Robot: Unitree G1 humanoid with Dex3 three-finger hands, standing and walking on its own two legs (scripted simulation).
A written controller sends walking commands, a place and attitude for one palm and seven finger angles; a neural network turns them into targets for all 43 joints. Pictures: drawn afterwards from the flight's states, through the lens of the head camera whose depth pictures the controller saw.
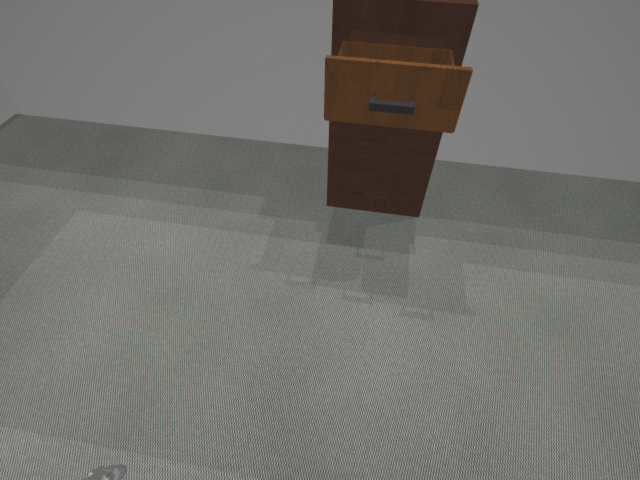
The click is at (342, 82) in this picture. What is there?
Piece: drawer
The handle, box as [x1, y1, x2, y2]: [368, 93, 414, 114]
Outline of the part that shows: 372,93 372,96 369,101 368,110 408,114 413,113 413,97 410,97 408,103 376,100 374,98 375,94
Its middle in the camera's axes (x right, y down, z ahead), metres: +0.19 -0.37 +1.04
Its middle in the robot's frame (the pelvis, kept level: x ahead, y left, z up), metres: +1.03 -0.13 -0.05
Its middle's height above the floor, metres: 0.72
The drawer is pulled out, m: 0.30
